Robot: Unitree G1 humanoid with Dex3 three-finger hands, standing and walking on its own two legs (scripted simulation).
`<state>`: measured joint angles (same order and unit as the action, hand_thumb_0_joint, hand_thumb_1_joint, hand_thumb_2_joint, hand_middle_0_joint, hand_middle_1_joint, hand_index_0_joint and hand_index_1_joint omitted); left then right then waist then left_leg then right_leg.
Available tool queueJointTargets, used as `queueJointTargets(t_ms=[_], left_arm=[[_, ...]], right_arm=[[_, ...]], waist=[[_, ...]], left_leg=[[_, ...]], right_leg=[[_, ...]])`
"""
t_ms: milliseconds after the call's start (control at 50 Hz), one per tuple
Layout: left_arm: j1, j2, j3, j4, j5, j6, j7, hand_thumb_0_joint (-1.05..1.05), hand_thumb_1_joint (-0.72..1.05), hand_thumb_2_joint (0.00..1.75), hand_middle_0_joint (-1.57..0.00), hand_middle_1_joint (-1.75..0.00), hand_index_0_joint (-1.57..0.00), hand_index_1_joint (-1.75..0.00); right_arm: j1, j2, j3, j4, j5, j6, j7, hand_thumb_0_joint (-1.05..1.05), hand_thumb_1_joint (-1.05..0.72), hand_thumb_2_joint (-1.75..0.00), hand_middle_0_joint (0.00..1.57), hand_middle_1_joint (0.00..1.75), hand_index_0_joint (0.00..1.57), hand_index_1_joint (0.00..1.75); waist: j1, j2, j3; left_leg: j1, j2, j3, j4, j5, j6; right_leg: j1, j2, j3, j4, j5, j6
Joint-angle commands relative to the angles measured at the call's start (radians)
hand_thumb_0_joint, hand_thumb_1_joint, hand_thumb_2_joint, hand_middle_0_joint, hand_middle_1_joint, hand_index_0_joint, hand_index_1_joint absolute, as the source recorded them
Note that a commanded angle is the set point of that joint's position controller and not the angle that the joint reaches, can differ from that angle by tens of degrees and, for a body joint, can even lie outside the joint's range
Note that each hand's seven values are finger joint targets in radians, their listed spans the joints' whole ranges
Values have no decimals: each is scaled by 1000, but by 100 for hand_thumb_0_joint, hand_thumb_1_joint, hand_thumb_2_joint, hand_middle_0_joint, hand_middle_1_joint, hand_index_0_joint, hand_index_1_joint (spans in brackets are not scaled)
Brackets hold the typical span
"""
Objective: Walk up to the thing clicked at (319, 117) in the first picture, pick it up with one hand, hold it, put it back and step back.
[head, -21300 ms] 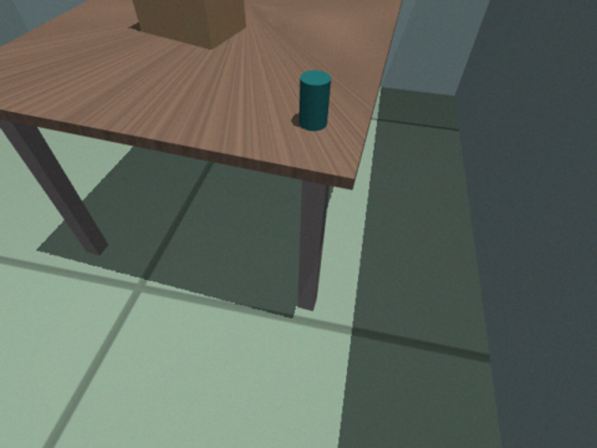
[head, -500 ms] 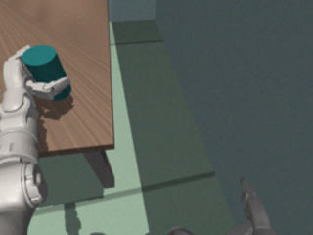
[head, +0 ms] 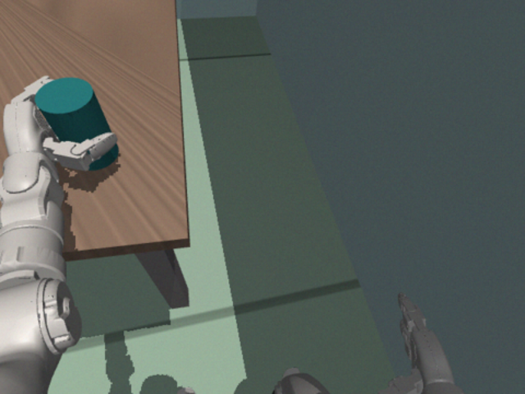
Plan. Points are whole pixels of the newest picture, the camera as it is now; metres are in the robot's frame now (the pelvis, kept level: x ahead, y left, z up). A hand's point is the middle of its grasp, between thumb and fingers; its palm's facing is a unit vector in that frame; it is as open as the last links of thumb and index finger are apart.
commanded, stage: lower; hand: left
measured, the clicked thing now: (81, 127) +0.50 +0.19 +0.10
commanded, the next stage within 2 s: loosen in 0.14 s
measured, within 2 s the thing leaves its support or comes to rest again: rests again in 0.22 s
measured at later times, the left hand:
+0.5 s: hand (81, 128) +0.51 +0.20 +0.09, palm faces +0.16 -0.99 +0.02, open 9.9 cm
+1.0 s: hand (75, 122) +0.51 +0.20 +0.10, palm faces +0.17 -0.99 +0.01, open 15.5 cm
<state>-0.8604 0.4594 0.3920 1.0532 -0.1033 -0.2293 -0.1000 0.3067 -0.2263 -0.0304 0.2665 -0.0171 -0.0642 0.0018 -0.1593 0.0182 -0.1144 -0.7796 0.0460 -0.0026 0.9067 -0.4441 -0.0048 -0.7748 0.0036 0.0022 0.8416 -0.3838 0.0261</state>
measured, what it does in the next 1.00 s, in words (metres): stands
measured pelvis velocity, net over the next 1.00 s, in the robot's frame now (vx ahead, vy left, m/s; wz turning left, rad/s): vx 0.00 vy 0.00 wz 0.00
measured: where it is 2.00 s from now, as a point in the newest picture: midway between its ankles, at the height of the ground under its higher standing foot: outside the picture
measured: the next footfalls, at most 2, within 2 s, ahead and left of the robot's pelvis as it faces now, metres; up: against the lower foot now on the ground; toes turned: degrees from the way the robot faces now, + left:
none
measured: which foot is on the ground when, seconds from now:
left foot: down 0.00-1.00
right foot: down 0.00-1.00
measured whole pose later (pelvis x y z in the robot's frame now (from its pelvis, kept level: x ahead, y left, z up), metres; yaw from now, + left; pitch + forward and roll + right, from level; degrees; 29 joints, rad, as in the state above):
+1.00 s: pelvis +0.00 +0.00 -0.01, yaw +0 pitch +20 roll -2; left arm -0.90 0.51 0.44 1.08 -0.08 -0.25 -0.11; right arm 0.34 -0.24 -0.03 0.13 -0.02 -0.01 0.00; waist -0.18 0.02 -0.12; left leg -0.85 0.05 -0.01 0.97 -0.46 -0.01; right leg -0.85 0.01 0.00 0.91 -0.41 0.02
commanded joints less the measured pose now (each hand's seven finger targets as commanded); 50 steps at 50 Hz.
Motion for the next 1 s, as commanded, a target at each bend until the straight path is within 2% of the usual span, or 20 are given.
queueJointTargets(t_ms=[0, 20, 40, 80, 100, 200, 240, 280, 320, 380, 520, 600, 640, 680, 720, 780, 840, 900, 920, 980], left_arm=[[-577, 281, 27, -348, -11, -95, 1, 0, 5, 124, -130, -140, -130, -142], [-502, 262, 36, -219, -10, -82, 5, 0, 5, 124, -131, -140, -130, -143], [-470, 235, 20, -195, -9, -81, 4, 0, 6, 125, -130, -140, -130, -142], [-516, 273, 40, -257, -6, -91, 6, 0, 3, 125, -131, -140, -130, -143], [-473, 236, 20, -168, 4, -84, 7, 0, 6, 125, -130, -140, -130, -143], [-482, 294, 57, -155, 11, -93, 4, 0, 6, 126, -132, -143, -133, -144], [-565, 277, 37, -233, 7, -105, -3, 0, 14, 118, -135, -138, -137, -137], [-507, 256, 32, -168, -2, -102, -4, 0, 1, 102, -126, -124, -130, -121], [-597, 313, 45, -280, -1, -117, -2, 0, -8, 86, -120, -115, -124, -112], [-534, 282, 34, -165, 7, -105, 6, 0, -21, 67, -112, -102, -116, -99], [-524, 282, 34, -164, 12, -100, 11, 0, -45, 41, -81, -68, -83, -67], [-531, 303, 53, -186, 5, -102, 3, 0, -48, 34, -71, -58, -72, -57], [-495, 264, 33, -127, 5, -96, -2, 0, -47, 32, -65, -52, -66, -52], [-562, 302, 49, -221, 5, -105, -2, 0, -49, 28, -59, -47, -60, -46], [-497, 288, 45, -122, 9, -92, -2, 0, -52, 24, -54, -41, -54, -41], [-498, 272, 33, -129, 12, -96, 2, 0, -55, 19, -45, -32, -44, -33], [-499, 290, 44, -153, 5, -98, -4, 0, -57, 13, -36, -25, -36, -25], [-583, 385, 83, -282, 12, -108, 0, 0, -58, 17, -27, -25, -27, -25], [-563, 354, 61, -241, 19, -99, -2, 0, -57, 16, -23, -22, -23, -22], [-564, 404, 81, -271, 18, -86, -2, 0, -54, 14, -17, -17, -17, -18]], right_arm=[[-11, -151, -79, -212, 3, -46, -10, 0, 51, -6, 5, 5, 5, 5], [25, -158, -89, -176, 1, -43, -14, 0, 50, -7, 5, 5, 5, 5], [35, -121, -54, -163, 1, -39, -9, 0, 51, -6, 5, 5, 5, 5], [7, -164, -92, -209, -1, -38, -12, 0, 51, -6, 5, 5, 5, 5], [32, -138, -67, -196, -3, -35, -8, 0, 52, -6, 5, 5, 5, 5], [50, -168, -107, -209, -6, -24, -6, 0, 51, -6, 5, 5, 5, 5], [20, -139, -73, -246, -5, -27, -2, 0, 52, -5, 5, 5, 5, 5], [28, -120, -56, -240, -3, -28, -3, 0, 52, -5, 5, 5, 5, 5], [-9, -138, -64, -278, -4, -31, -4, 0, 51, -5, 5, 5, 5, 5], [13, -148, -74, -261, -6, -23, -11, 0, 51, -5, 5, 5, 5, 5], [69, -143, -69, -244, -9, -13, -7, 0, 51, -5, 5, 5, 5, 5], [31, -155, -78, -287, -5, -9, -7, 0, 51, -5, 5, 5, 5, 5], [29, -139, -67, -278, -2, -7, -7, 0, 51, -5, 5, 5, 5, 5], [30, -160, -85, -282, -5, -9, -11, 0, 51, -5, 5, 5, 5, 5], [35, -147, -75, -265, -2, -6, -9, 0, 51, -5, 5, 5, 5, 5], [41, -133, -58, -275, -3, -3, -5, 0, 51, -5, 5, 5, 5, 5], [64, -135, -62, -268, 1, 4, -5, 0, 51, -6, 5, 5, 5, 5], [25, -200, -116, -341, 1, 0, -15, 0, 52, -5, 5, 5, 5, 5], [52, -167, -88, -312, 3, 5, -10, 0, 52, -5, 5, 5, 5, 5], [57, -167, -89, -306, 11, 14, -17, 0, 52, -6, 5, 5, 5, 5]], waist=[[1, 152, -601], [-18, 97, -553], [-16, 97, -484], [-19, 114, -545], [-21, 93, -490], [-34, 80, -472], [-25, 141, -534], [-23, 100, -484], [-3, 187, -615], [-28, 134, -520], [-31, 144, -504], [-24, 121, -538], [-27, 84, -471], [-21, 150, -565], [-21, 91, -470], [-21, 105, -509], [-24, 102, -525], [-13, 134, -615], [-17, 151, -592], [-7, 130, -581]], left_leg=[[354, -9, -12, -47, 540, 11], [334, -7, -13, -42, 530, 15], [301, -8, -14, -43, 513, 16], [316, -8, -14, -41, 512, 16], [302, -8, -14, -40, 499, 18], [236, -17, -5, -29, 401, 26], [285, -17, -5, -25, 409, 20], [254, -14, -13, -30, 392, 17], [313, -14, -15, -23, 451, 8], [274, -10, -16, -22, 416, 10], [281, -7, -19, -18, 423, 9], [245, -14, -10, -16, 405, 17], [211, -15, -7, -21, 370, 21], [263, -16, -5, -14, 407, 17], [210, -16, -6, -19, 361, 20], [210, -18, -5, -17, 371, 21], [210, -18, -5, -13, 403, 21], [279, -19, -2, -15, 437, 15], [285, -17, -8, -19, 450, 10], [295, -19, -5, -23, 466, 13]], right_leg=[[257, 14, -18, -33, 461, -44], [242, 14, -20, -32, 463, -40], [210, 15, -22, -35, 440, -40], [220, 13, -20, -29, 445, -42], [184, 16, -24, -32, 417, -42], [168, 15, -13, -31, 375, -37], [155, 17, -17, -28, 355, -41], [152, 21, -24, -25, 331, -42], [194, 16, -22, -10, 361, -48], [158, 21, -23, -15, 335, -44], [112, 27, -30, -12, 320, -47], [172, 21, -21, -6, 349, -42], [153, 22, -18, -13, 325, -40], [166, 19, -15, -6, 355, -42], [142, 22, -18, -11, 316, -40], [168, 18, -16, -5, 331, -41], [197, 17, -14, 0, 376, -39], [233, 16, -12, 0, 407, -39], [215, 17, -15, 4, 395, -44], [248, 16, -9, -11, 415, -38]])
